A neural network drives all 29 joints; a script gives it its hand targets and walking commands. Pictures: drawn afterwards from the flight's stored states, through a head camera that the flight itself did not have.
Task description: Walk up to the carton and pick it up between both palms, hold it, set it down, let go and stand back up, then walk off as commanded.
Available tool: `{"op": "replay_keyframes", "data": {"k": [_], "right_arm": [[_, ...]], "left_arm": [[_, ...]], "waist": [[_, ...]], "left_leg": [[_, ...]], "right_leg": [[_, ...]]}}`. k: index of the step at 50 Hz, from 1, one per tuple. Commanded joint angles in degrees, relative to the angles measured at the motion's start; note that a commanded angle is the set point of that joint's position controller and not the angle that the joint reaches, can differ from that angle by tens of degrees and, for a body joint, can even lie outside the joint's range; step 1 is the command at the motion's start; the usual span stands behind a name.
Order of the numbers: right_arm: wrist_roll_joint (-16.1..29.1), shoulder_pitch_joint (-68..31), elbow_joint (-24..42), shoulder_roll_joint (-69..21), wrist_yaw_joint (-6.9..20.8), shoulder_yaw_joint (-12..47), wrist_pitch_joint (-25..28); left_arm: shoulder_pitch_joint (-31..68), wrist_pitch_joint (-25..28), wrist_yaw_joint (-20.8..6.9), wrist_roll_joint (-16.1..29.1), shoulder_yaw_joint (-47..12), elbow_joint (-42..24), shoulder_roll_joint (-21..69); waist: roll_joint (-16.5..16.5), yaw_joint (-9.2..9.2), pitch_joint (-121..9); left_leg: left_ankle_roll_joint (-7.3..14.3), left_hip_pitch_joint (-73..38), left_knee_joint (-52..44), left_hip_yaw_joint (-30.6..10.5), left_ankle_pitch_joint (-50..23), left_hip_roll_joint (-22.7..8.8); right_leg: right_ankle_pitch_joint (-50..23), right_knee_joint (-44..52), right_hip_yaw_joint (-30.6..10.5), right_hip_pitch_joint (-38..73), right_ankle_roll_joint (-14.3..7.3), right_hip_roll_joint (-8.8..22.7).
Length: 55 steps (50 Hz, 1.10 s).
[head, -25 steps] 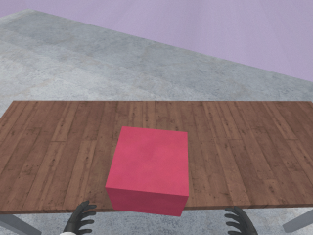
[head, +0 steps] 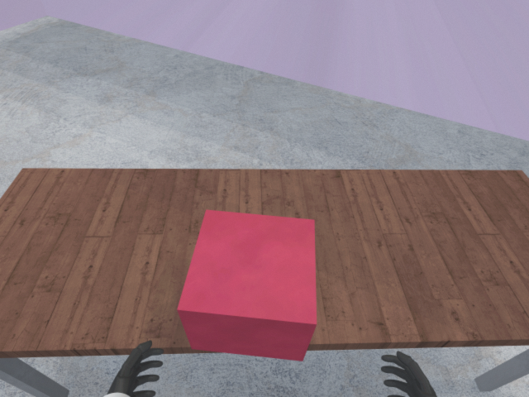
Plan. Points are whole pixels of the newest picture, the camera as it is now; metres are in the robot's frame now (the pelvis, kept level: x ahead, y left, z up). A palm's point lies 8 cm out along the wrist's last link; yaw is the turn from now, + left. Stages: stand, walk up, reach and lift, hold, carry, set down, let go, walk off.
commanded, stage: let go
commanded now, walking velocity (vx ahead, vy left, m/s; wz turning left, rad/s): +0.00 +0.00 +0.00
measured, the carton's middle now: (253, 284) +0.35 +0.04 -0.09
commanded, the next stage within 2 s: stand in 0.08 s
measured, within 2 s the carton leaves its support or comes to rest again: neither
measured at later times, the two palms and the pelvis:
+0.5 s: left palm out of the picture +0.09 +0.31 -0.10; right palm out of the picture +0.09 -0.29 -0.10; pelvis -0.01 +0.01 -0.01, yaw +2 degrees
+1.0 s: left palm out of the picture +0.04 +0.32 -0.11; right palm out of the picture +0.07 -0.28 -0.11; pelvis -0.02 +0.01 +0.00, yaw +2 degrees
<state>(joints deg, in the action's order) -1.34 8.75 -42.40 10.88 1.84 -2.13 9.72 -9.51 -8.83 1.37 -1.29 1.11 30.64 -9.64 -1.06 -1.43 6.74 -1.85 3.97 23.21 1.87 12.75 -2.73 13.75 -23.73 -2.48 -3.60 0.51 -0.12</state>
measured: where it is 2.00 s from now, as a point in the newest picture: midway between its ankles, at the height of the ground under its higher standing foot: outside the picture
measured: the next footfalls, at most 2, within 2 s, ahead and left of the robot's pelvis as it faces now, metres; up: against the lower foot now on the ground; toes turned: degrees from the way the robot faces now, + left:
none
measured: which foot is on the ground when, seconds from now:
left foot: down 0.00-1.00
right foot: down 0.00-1.00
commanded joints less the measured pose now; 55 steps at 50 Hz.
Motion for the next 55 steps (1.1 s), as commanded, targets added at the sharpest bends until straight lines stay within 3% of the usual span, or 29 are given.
{"op": "replay_keyframes", "data": {"k": [1, 4, 5, 6, 7, 11, 22, 30, 55], "right_arm": [[0.1, -4.1, 6.4, 7.3, -0.1, -2.0, 1.6], [0.1, -4.0, 6.7, 7.4, 0.0, -2.1, 1.4], [-1.8, 0.7, 3.5, 17.6, -1.9, -4.2, -3.0], [-1.2, 1.1, 3.9, 17.1, -2.4, -4.1, -4.8], [-1.0, 0.7, 4.0, 15.7, -2.3, -3.5, -5.8], [-0.6, -0.1, 3.1, 15.7, -1.5, -2.8, -6.5], [-0.1, 0.2, -3.1, 19.9, -1.1, -1.6, -8.1], [0.2, -0.3, -7.5, 21.2, -1.2, -0.9, -8.3], [0.5, -2.5, -14.3, 21.2, -1.7, -0.8, -8.4]], "left_arm": [[5.4, 1.4, 0.4, -0.2, 1.4, -7.1, -4.8], [5.5, 1.2, 0.5, -0.1, 1.3, -7.1, -4.8], [0.6, 5.0, 1.0, -0.7, 5.2, -2.2, -19.1], [-1.1, 6.7, 0.8, -0.2, 4.7, -1.1, -17.7], [-0.5, 7.8, 0.3, -0.3, 4.0, 0.1, -16.9], [2.3, 9.9, -0.9, -0.6, 2.6, 2.9, -16.5], [1.6, 10.8, -1.3, 0.0, 1.1, 12.6, -21.7], [1.5, 10.7, -1.0, 0.3, 0.3, 18.4, -22.8], [3.1, 10.5, -0.9, 0.4, 0.1, 25.8, -22.6]], "waist": [[0.5, 0.15, -5.7], [0.5, 0.16, -5.6], [1.9, -0.03, -5.8], [0.6, 0.02, -8.7], [-0.5, 0.48, -9.4], [0.4, 1.03, -7.4], [1.3, 1.32, -7.8], [1.7, 1.31, -5.9], [1.2, 1.45, -5.5]], "left_leg": [[1.1, -4.3, -2.6, 4.0, -8.8, 3.0], [1.2, -4.2, -2.6, 3.9, -8.4, 3.0], [2.1, 4.4, 0.4, -2.9, -13.1, -2.0], [2.9, 3.6, 2.0, -2.6, -11.9, -2.7], [3.1, 4.4, 2.5, -2.8, -10.4, -2.6], [3.4, 7.0, 2.6, -3.7, -4.4, -2.0], [4.5, 6.9, 1.4, -6.1, -6.6, -2.6], [4.3, 6.8, -1.9, -7.1, -4.4, -3.1], [3.8, 4.5, -6.0, -7.7, -2.6, -3.6]], "right_leg": [[-7.0, 5.8, 4.0, -5.9, -1.0, -1.6], [-6.4, 5.8, 3.9, -6.2, -1.1, -1.6], [-8.4, 0.3, -1.8, -7.3, -1.8, 3.6], [-9.3, 0.2, -2.3, -5.6, -2.0, 4.2], [-8.9, -0.3, -2.4, -6.3, -2.2, 4.4], [-5.2, 0.3, -3.3, -10.0, -2.7, 4.5], [-6.8, -0.4, -3.2, -8.6, -3.1, 4.9], [-4.2, 2.1, -3.4, -7.6, -2.6, 5.2], [-2.2, 6.7, -3.2, -6.5, -2.0, 6.0]]}}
